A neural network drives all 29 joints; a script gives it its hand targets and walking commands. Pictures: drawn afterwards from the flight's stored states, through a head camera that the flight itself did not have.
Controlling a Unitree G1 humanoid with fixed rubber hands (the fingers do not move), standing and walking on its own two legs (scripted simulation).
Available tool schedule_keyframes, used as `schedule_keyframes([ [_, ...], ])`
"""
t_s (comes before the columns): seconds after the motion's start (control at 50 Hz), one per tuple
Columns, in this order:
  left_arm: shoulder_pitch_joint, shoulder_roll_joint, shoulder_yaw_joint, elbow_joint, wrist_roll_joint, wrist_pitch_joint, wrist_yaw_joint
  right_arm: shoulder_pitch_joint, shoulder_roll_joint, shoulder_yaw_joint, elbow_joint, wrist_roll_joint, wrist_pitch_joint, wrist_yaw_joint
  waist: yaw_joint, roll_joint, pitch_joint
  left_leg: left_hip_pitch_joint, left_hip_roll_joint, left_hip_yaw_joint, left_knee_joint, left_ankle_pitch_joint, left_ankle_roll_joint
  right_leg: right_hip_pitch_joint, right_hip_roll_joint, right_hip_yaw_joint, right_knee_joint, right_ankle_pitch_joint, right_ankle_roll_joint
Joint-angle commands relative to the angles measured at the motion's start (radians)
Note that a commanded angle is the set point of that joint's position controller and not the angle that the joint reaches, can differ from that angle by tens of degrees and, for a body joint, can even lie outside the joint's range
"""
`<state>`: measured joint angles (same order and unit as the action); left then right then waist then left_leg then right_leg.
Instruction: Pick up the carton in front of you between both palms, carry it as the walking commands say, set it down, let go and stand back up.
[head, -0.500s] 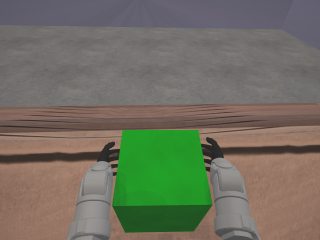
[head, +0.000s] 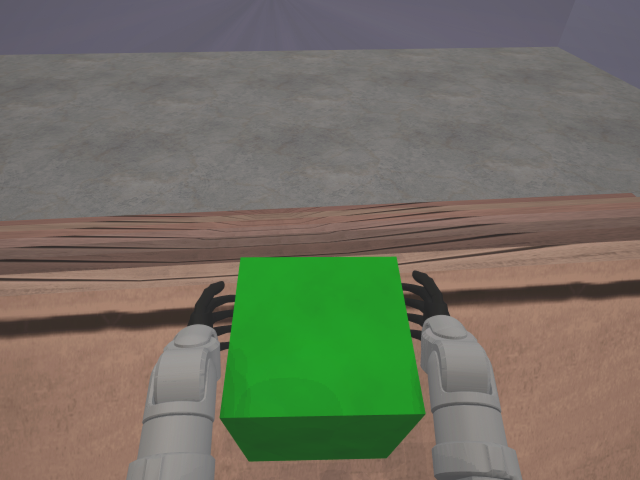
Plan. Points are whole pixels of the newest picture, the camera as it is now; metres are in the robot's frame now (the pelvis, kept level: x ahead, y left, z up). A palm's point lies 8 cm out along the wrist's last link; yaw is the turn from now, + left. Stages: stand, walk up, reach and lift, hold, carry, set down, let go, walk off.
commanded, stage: carry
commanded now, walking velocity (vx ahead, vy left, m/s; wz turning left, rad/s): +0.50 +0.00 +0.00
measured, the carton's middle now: (318, 364) +0.29 +0.01 -0.02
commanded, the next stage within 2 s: none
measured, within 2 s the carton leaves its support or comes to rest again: neither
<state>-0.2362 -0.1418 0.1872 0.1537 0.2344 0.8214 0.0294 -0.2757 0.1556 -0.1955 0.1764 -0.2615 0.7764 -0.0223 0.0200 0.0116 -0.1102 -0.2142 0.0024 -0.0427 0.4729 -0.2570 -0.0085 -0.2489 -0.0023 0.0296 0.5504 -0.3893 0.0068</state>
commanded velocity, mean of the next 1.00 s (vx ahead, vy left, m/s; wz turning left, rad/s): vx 0.50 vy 0.00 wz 0.00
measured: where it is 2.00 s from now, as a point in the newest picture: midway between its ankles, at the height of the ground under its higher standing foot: (318, 279)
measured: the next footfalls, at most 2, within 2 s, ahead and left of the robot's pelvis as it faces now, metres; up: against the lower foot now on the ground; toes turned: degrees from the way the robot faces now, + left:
left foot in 0.30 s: +0.19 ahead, +0.10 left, +0.00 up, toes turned +11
right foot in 0.68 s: +0.48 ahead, -0.12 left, +0.00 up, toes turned -11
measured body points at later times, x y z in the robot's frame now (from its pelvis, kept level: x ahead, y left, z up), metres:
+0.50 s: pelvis +0.20 +0.01 +0.01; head +0.20 +0.00 +0.46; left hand +0.48 +0.15 +0.08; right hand +0.48 -0.15 +0.08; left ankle +0.15 +0.09 -0.74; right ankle +0.21 -0.11 -0.69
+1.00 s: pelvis +0.52 -0.04 +0.01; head +0.54 -0.06 +0.46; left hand +0.79 +0.12 +0.09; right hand +0.82 -0.18 +0.09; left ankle +0.61 +0.10 -0.69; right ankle +0.44 -0.12 -0.74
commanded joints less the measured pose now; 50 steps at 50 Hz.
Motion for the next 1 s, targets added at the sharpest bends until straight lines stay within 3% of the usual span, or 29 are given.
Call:
schedule_keyframes([
  [0.0, -0.664, -0.937, -0.709, -0.193, -0.395, -0.011, -0.248, -0.457, 0.934, 0.649, -0.122, 0.337, 0.046, 0.225, -0.017, 0.119, -0.175, -0.072, 0.176, -0.146, -0.164, -0.39, 0.1, 0.046, 0.016, -0.104, -0.114, -0.002, -0.011],
  [0.02, -0.659, -0.928, -0.728, -0.222, -0.412, 0.016, -0.24, -0.477, 0.92, 0.68, -0.171, 0.361, 0.076, 0.217, -0.013, 0.03, -0.178, -0.136, 0.119, -0.046, -0.056, -0.367, 0.065, 0.113, -0.028, -0.026, -0.196, -0.058, -0.023],
  [0.04, -0.633, -0.903, -0.733, -0.238, -0.417, 0.045, -0.229, -0.493, 0.915, 0.71, -0.207, 0.391, 0.11, 0.213, -0.001, -0.185, -0.164, -0.273, 0.044, 0.077, 0.183, -0.299, 0.01, 0.189, -0.191, 0.238, -0.316, -0.221, -0.076],
  [0.06, -0.59, -0.877, -0.735, -0.25, -0.421, 0.078, -0.219, -0.491, 0.898, 0.738, -0.235, 0.418, 0.143, 0.209, 0.007, -0.294, -0.106, -0.468, 0.009, 0.136, 0.304, -0.266, -0.01, 0.286, -0.319, 0.448, -0.388, -0.233, -0.141],
  [0.08, -0.575, -0.855, -0.732, -0.277, -0.421, 0.109, -0.207, -0.509, 0.889, 0.765, -0.257, 0.449, 0.175, 0.21, 0.01, -0.263, -0.082, -0.528, 0.05, 0.102, 0.327, -0.27, 0.001, 0.306, -0.363, 0.499, -0.388, -0.087, -0.198],
  [0.12, -0.573, -0.837, -0.74, -0.353, -0.442, 0.167, -0.188, -0.504, 0.895, 0.799, -0.284, 0.509, 0.228, 0.208, 0.01, -0.141, -0.136, -0.495, 0.056, 0.109, 0.282, -0.228, 0.004, 0.338, -0.332, 0.359, -0.353, 0.102, -0.191],
  [0.16, -0.551, -0.833, -0.765, -0.428, -0.471, 0.215, -0.179, -0.456, 0.897, 0.823, -0.326, 0.545, 0.268, 0.2, 0.01, -0.163, -0.184, -0.411, 0.014, 0.164, 0.19, -0.138, -0.005, 0.344, -0.259, 0.204, -0.317, 0.245, -0.151],
  [0.2, -0.506, -0.843, -0.782, -0.475, -0.493, 0.258, -0.178, -0.404, 0.899, 0.826, -0.372, 0.555, 0.306, 0.189, 0.011, -0.197, -0.206, -0.329, -0.011, 0.206, 0.098, -0.093, -0.007, 0.331, -0.229, 0.123, -0.286, 0.317, -0.14],
  [0.24, -0.44, -0.854, -0.792, -0.505, -0.509, 0.298, -0.183, -0.328, 0.894, 0.811, -0.409, 0.543, 0.341, 0.18, 0.002, -0.169, -0.213, -0.152, -0.03, 0.262, -0.066, 0.016, -0.008, 0.241, -0.199, 0.036, -0.214, 0.301, -0.125],
  [0.26, -0.411, -0.859, -0.797, -0.516, -0.516, 0.315, -0.187, -0.297, 0.889, 0.802, -0.426, 0.535, 0.357, 0.177, -0.006, -0.129, -0.235, 0.045, -0.025, 0.27, -0.131, 0.095, -0.002, 0.12, -0.177, -0.014, -0.135, 0.287, -0.105],
  [0.28, -0.394, -0.854, -0.8, -0.531, -0.523, 0.33, -0.191, -0.267, 0.881, 0.796, -0.441, 0.528, 0.371, 0.174, -0.02, -0.079, -0.276, 0.278, 0.035, 0.215, -0.133, 0.084, 0.019, -0.04, -0.159, -0.049, -0.031, 0.262, -0.077],
  [0.3, -0.391, -0.847, -0.799, -0.548, -0.53, 0.347, -0.197, -0.234, 0.856, 0.785, -0.457, 0.511, 0.385, 0.17, -0.039, 0.09, -0.31, 0.456, 0.237, -0.063, -0.209, -0.139, 0.081, -0.245, -0.108, -0.124, 0.199, 0.082, -0.032],
  [0.32, -0.441, -0.836, -0.801, -0.582, -0.548, 0.369, -0.203, -0.211, 0.878, 0.768, -0.423, 0.49, 0.393, 0.169, -0.047, 0.293, -0.268, 0.537, 0.436, -0.423, -0.261, -0.169, 0.211, -0.516, -0.012, -0.164, 0.376, -0.112, -0.011],
  [0.34, -0.48, -0.842, -0.816, -0.6, -0.568, 0.382, -0.209, -0.235, 0.895, 0.768, -0.454, 0.495, 0.401, 0.167, -0.046, 0.215, -0.225, 0.483, 0.478, -0.465, -0.251, -0.123, 0.269, -0.574, -0.067, -0.075, 0.495, -0.149, -0.029],
  [0.38, -0.528, -0.853, -0.815, -0.608, -0.594, 0.394, -0.215, -0.329, 0.904, 0.772, -0.517, 0.526, 0.418, 0.164, -0.044, 0.056, -0.184, 0.372, 0.429, -0.329, -0.273, -0.043, 0.233, -0.577, -0.121, -0.054, 0.529, -0.094, -0.041],
  [0.4, -0.531, -0.857, -0.811, -0.604, -0.599, 0.397, -0.213, -0.361, 0.902, 0.779, -0.537, 0.539, 0.426, 0.162, -0.042, 0.031, -0.176, 0.324, 0.4, -0.248, -0.304, -0.077, 0.202, -0.545, -0.132, -0.057, 0.461, -0.049, -0.035],
  [0.44, -0.51, -0.861, -0.799, -0.588, -0.587, 0.402, -0.202, -0.383, 0.895, 0.789, -0.545, 0.565, 0.442, 0.165, -0.042, 0.068, -0.169, 0.282, 0.335, -0.099, -0.33, -0.018, 0.165, -0.471, -0.111, -0.108, 0.327, 0.049, -0.013],
  [0.48, -0.465, -0.857, -0.784, -0.563, -0.559, 0.407, -0.187, -0.361, 0.883, 0.791, -0.527, 0.579, 0.454, 0.173, -0.038, 0.096, -0.163, 0.268, 0.287, 0.002, -0.313, 0.099, 0.147, -0.41, -0.086, -0.151, 0.201, 0.127, 0.003],
  [0.58, -0.426, -0.847, -0.759, -0.536, -0.512, 0.417, -0.168, -0.337, 0.862, 0.79, -0.494, 0.586, 0.469, 0.192, -0.04, 0.155, -0.113, 0.204, 0.243, 0.141, -0.244, 0.262, 0.101, -0.224, -0.035, -0.249, -0.016, 0.282, -0.011],
  [0.64, -0.419, -0.849, -0.752, -0.531, -0.508, 0.416, -0.172, -0.344, 0.858, 0.791, -0.5, 0.581, 0.472, 0.197, -0.017, 0.098, -0.173, 0.076, 0.186, 0.261, 0.037, 0.4, 0.047, 0.129, 0.023, -0.33, -0.083, 0.24, -0.035],
  [0.66, -0.404, -0.85, -0.747, -0.525, -0.504, 0.416, -0.173, -0.347, 0.842, 0.788, -0.502, 0.579, 0.472, 0.198, 0.006, 0.041, -0.239, -0.046, 0.157, 0.274, 0.231, 0.307, 0.016, 0.326, -0.062, -0.216, -0.087, 0.181, -0.045],
  [0.68, -0.396, -0.831, -0.734, -0.51, -0.486, 0.41, -0.174, -0.37, 0.848, 0.797, -0.526, 0.584, 0.48, 0.199, 0.018, -0.213, -0.304, -0.271, 0.055, 0.263, 0.554, 0.067, -0.044, 0.464, -0.351, 0.287, -0.252, -0.028, -0.168],
  [0.7, -0.395, -0.858, -0.736, -0.5, -0.488, 0.405, -0.176, -0.388, 0.856, 0.802, -0.531, 0.586, 0.48, 0.201, 0.016, -0.296, -0.284, -0.47, -0.002, 0.155, 0.722, -0.223, -0.029, 0.516, -0.443, 0.506, -0.354, 0.044, -0.254],
  [0.72, -0.416, -0.888, -0.746, -0.53, -0.503, 0.4, -0.178, -0.389, 0.881, 0.806, -0.522, 0.583, 0.472, 0.204, 0.006, -0.221, -0.282, -0.508, 0.067, 0.074, 0.814, -0.221, 0.002, 0.492, -0.441, 0.433, -0.331, 0.16, -0.25],
  [0.76, -0.453, -0.954, -0.777, -0.575, -0.527, 0.379, -0.185, -0.382, 0.926, 0.811, -0.542, 0.578, 0.448, 0.206, -0.003, -0.056, -0.277, -0.5, 0.133, 0.043, 0.771, -0.125, 0.032, 0.401, -0.38, 0.254, -0.297, 0.306, -0.192],
  [0.78, -0.474, -0.97, -0.788, -0.596, -0.538, 0.37, -0.187, -0.379, 0.947, 0.817, -0.547, 0.577, 0.436, 0.203, -0.006, -0.045, -0.271, -0.465, 0.149, 0.043, 0.7, -0.073, 0.029, 0.35, -0.353, 0.173, -0.314, 0.336, -0.157],
  [0.84, -0.467, -0.961, -0.815, -0.638, -0.568, 0.359, -0.198, -0.314, 0.967, 0.824, -0.551, 0.556, 0.409, 0.184, -0.006, -0.11, -0.274, -0.416, 0.115, 0.108, 0.554, -0.016, 0.021, 0.331, -0.3, 0.021, -0.335, 0.397, -0.131],
  [0.9, -0.422, -0.924, -0.822, -0.641, -0.577, 0.362, -0.212, -0.264, 0.949, 0.822, -0.551, 0.524, 0.399, 0.166, -0.003, -0.14, -0.232, -0.457, 0.095, 0.155, 0.377, 0.053, 0.008, 0.367, -0.272, -0.052, -0.341, 0.469, -0.139],
  [0.98, -0.426, -0.844, -0.814, -0.645, -0.576, 0.374, -0.213, -0.296, 0.891, 0.824, -0.577, 0.528, 0.413, 0.155, 0.018, -0.155, -0.159, -0.454, 0.057, 0.218, 0.196, 0.138, 0.027, 0.376, -0.238, -0.121, -0.294, 0.574, -0.141],
])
